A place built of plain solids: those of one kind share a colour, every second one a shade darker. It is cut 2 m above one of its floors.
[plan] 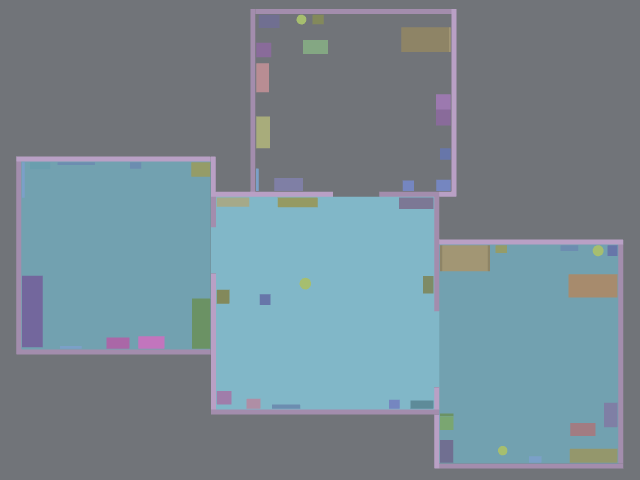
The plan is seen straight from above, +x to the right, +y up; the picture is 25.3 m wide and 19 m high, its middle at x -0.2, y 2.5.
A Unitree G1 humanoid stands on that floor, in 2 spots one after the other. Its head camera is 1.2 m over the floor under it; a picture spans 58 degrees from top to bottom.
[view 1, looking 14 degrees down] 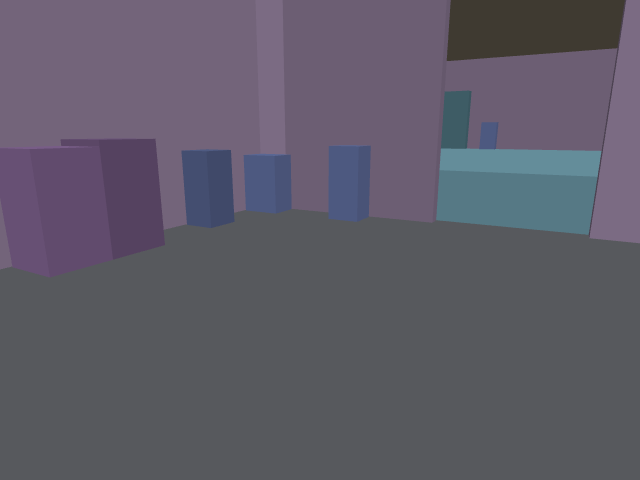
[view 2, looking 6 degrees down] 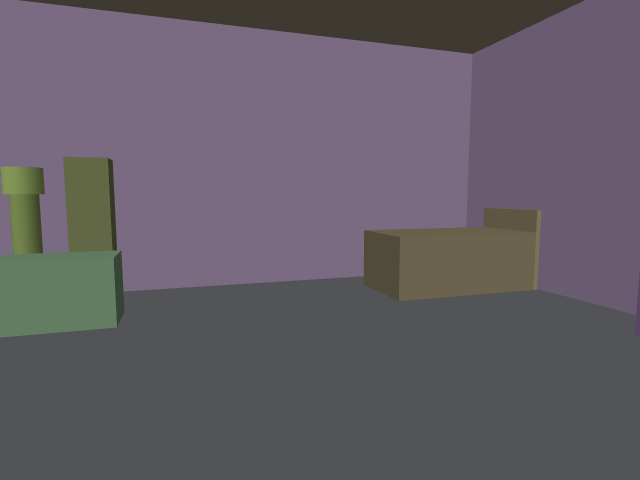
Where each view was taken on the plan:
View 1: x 0.68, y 10.21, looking -61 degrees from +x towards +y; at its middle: ground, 4.96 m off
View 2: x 0.68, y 5.66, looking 72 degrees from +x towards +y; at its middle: wall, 6.12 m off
